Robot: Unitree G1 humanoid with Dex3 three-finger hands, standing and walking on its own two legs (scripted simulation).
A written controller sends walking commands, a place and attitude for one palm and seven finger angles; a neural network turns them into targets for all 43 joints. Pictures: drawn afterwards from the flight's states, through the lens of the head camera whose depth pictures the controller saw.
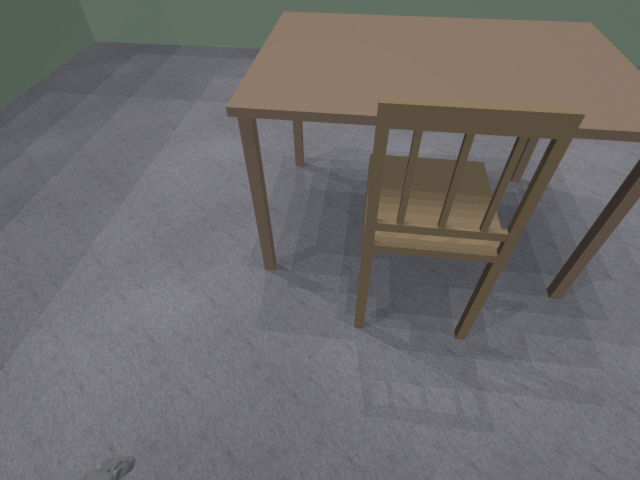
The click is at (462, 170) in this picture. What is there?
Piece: chair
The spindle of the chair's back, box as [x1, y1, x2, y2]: [438, 134, 474, 228]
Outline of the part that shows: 474,134 464,135 438,221 438,227 444,228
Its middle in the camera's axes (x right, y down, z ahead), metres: +0.31 -0.13 +0.90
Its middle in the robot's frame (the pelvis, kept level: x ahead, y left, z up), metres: +0.76 -0.28 -0.09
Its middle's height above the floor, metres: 0.67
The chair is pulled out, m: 0.00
